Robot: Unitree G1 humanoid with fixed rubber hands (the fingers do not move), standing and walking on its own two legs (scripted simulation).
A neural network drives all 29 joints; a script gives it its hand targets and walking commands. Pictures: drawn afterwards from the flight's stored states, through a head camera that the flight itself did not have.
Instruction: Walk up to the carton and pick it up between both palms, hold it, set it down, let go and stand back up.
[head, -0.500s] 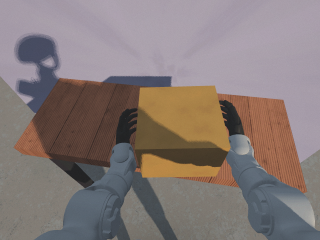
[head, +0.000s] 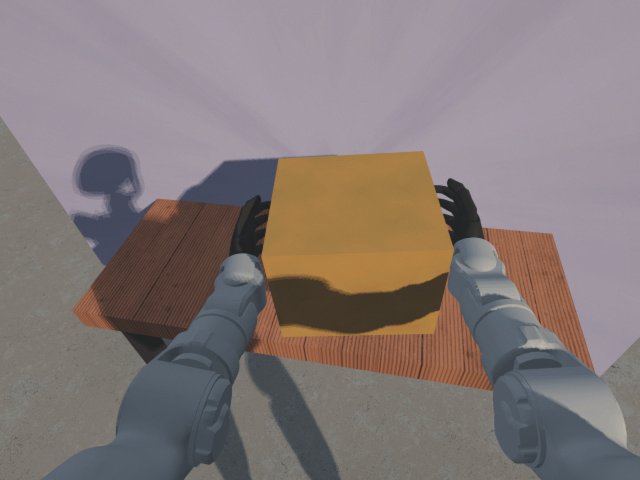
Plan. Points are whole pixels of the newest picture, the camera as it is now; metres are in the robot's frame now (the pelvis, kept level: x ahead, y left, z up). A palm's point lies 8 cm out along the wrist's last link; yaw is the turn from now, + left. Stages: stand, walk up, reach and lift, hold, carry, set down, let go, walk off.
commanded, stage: reach and lift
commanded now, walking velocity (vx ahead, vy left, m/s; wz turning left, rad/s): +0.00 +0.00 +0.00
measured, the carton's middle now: (353, 243) +0.41 -0.03 +0.09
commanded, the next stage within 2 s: hold in 1.66 s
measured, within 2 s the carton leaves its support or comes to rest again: neither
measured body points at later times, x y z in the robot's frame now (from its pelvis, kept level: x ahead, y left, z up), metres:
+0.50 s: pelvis +0.02 +0.01 +0.03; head -0.01 +0.02 +0.48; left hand +0.41 +0.15 +0.12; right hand +0.41 -0.15 +0.14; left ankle +0.05 +0.13 -0.71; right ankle +0.03 -0.12 -0.71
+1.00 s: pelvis +0.02 +0.02 +0.03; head -0.01 +0.04 +0.48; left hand +0.40 +0.14 +0.16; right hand +0.39 -0.15 +0.16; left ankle +0.05 +0.13 -0.71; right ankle +0.03 -0.12 -0.71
